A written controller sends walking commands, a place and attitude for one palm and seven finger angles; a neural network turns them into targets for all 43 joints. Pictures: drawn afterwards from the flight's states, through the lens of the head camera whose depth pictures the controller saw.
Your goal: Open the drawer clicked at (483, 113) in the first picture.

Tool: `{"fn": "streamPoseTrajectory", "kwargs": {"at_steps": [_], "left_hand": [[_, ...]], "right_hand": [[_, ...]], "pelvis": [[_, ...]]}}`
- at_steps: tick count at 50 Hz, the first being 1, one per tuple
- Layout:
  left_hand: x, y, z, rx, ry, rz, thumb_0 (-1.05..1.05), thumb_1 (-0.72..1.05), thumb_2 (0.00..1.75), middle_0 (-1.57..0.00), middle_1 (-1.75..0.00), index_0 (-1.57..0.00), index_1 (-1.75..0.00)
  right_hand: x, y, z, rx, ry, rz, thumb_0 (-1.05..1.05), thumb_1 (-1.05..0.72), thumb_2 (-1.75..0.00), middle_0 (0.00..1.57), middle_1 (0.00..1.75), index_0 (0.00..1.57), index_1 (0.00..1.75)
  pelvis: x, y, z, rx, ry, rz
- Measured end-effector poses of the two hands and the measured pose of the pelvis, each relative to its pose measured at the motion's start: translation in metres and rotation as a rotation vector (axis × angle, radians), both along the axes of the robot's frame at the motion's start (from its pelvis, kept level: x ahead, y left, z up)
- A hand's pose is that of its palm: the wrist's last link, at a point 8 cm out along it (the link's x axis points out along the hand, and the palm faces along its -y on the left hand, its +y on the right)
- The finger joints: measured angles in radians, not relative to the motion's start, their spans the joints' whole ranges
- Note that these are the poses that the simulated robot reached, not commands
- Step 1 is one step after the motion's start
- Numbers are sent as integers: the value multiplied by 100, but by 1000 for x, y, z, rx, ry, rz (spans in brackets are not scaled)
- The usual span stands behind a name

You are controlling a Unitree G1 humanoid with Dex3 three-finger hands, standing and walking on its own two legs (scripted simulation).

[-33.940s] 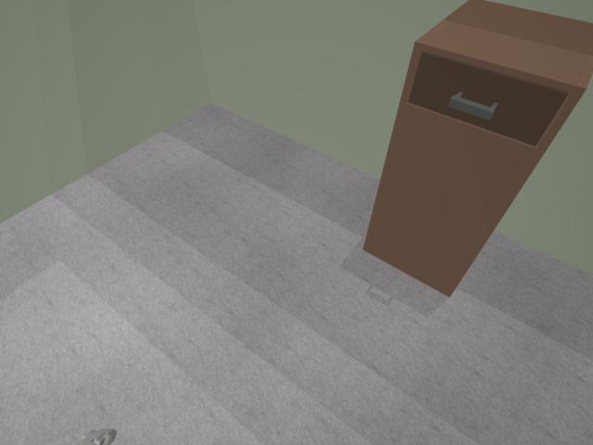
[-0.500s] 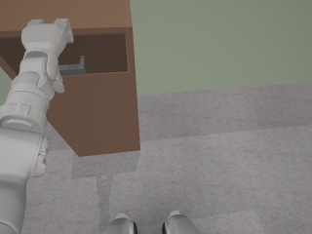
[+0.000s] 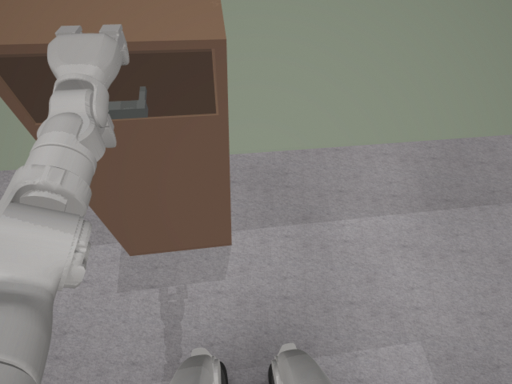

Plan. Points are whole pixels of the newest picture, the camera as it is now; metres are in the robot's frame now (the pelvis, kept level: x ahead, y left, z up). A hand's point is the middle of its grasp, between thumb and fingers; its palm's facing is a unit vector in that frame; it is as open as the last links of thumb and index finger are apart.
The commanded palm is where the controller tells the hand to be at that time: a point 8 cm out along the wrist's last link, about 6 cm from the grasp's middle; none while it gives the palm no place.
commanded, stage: lift the hand off the handle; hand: left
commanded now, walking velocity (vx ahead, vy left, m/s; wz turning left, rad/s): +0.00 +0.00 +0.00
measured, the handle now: (116, 101) +0.58 +0.19 +0.07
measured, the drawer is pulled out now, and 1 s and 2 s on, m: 0.00 0.00 0.00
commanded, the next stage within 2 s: open the thumb to release the handle in 0.94 s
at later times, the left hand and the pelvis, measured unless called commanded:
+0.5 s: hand (116, 119) +0.54 +0.19 +0.07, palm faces +0.03 -0.02 -1.00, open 13.2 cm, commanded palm +0.55 +0.18 +0.12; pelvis +0.02 -0.01 +0.00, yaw +2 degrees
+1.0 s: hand (113, 117) +0.54 +0.19 +0.08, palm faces -0.12 -0.03 -0.99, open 13.4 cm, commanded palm +0.55 +0.18 +0.19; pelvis +0.08 -0.03 +0.03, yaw +1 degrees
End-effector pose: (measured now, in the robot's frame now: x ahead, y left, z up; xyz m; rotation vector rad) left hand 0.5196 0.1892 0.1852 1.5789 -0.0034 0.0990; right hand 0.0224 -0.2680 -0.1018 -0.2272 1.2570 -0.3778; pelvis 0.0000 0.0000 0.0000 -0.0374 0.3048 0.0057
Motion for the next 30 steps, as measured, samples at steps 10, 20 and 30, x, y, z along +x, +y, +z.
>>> {"fn": "streamPoseTrajectory", "kwargs": {"at_steps": [10,20,30], "left_hand": [[-4,-5,-40,9,138,33,0,-49,30,-31,-125,-30,-129],[-3,1,-63,-21,28,1,0,-49,30,-41,-130,-36,-136],[0,-3,-57,-38,97,65,0,-49,30,-40,-123,-39,-133]], "right_hand": [[-7,-1,-3,17,28,-1,0,-91,-89,20,30,20,30],[-11,-4,-17,27,98,29,0,-91,-89,20,30,20,30],[9,-6,-6,49,64,22,0,-91,-89,20,30,20,30]], "pelvis": [[2,-1,-1,1,11,3],[11,-8,-11,-8,55,23],[23,-17,6,-3,26,24]]}}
